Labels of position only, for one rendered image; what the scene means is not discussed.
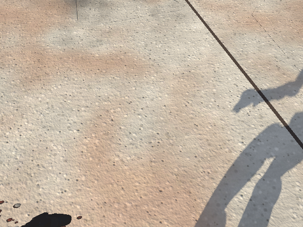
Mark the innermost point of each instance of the left robot hand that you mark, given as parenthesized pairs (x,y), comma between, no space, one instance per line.
(49,220)

